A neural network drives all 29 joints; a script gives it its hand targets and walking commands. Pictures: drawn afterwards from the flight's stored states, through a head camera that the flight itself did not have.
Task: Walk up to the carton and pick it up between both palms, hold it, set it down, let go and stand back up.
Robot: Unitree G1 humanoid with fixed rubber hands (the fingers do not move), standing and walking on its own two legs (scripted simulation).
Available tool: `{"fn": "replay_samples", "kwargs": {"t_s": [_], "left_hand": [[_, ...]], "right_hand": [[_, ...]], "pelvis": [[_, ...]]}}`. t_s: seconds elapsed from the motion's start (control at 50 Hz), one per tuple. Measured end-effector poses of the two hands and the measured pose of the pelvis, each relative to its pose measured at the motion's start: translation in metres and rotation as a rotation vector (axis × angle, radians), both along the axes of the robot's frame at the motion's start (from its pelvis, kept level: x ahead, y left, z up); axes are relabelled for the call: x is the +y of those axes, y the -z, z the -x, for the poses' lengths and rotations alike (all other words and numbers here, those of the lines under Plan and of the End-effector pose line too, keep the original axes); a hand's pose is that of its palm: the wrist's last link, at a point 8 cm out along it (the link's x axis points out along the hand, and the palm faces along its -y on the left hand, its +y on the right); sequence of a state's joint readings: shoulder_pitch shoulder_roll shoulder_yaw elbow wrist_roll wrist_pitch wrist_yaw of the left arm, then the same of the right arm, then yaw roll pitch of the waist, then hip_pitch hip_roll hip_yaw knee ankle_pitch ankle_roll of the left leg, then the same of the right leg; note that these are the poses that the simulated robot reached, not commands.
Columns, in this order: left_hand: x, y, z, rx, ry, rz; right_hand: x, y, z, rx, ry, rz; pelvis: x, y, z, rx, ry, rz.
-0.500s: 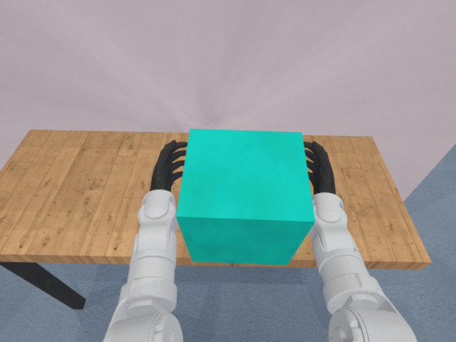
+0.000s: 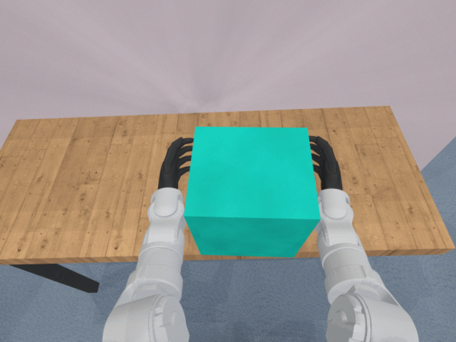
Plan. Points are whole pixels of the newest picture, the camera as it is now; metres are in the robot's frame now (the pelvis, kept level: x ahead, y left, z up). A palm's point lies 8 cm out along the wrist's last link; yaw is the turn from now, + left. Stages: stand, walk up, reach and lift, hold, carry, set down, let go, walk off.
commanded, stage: set down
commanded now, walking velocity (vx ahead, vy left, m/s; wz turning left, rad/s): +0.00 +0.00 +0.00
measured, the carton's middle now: (248, 197) +0.38 -0.03 -0.01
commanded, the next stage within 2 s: none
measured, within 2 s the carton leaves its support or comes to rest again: rests again in 1.04 s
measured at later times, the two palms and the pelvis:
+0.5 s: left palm (177, 189) +0.40 +0.11 +0.00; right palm (327, 186) +0.38 -0.18 +0.01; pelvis +0.00 +0.00 -0.01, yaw -2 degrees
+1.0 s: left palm (176, 196) +0.39 +0.11 +0.00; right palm (330, 194) +0.36 -0.18 +0.01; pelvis -0.03 +0.00 -0.01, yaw +0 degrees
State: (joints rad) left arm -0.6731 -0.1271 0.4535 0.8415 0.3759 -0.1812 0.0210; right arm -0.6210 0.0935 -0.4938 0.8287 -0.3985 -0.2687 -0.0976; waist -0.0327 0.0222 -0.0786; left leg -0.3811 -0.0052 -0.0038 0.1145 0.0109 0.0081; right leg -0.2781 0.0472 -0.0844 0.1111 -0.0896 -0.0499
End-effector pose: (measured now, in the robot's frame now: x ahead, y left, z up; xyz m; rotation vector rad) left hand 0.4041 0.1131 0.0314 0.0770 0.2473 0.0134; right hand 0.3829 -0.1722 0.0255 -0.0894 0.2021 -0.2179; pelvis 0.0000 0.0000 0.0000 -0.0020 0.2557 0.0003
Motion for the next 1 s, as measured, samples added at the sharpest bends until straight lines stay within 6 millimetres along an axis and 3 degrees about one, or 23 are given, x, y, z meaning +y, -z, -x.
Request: {"fn": "replay_samples", "kwargs": {"t_s": [0.3,0.76,1.0], "left_hand": [[-0.009,0.033,-0.004,0.039,0.011,0.022],[0.001,0.031,0.012,0.025,-0.007,-0.005],[-0.004,0.030,0.015,0.033,0.013,-0.029]], "right_hand": [[-0.008,0.022,0.000,0.039,0.015,0.018],[0.001,0.016,0.010,0.030,-0.018,0.038],[-0.004,0.019,0.018,0.050,-0.015,0.075]], "pelvis": [[0.000,0.003,-0.005,0.097,0.020,0.004],[0.003,0.007,0.021,0.138,0.011,0.012],[0.004,0.007,0.026,0.130,-0.005,0.017]]}}
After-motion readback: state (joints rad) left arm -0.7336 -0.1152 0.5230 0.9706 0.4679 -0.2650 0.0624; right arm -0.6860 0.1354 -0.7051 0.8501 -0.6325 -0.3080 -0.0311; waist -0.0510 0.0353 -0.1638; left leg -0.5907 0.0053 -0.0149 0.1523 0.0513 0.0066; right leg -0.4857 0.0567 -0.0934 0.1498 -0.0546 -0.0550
